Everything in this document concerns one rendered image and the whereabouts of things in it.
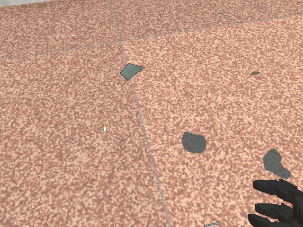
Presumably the robot right hand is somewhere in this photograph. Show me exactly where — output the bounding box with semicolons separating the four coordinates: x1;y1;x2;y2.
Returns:
248;179;303;227

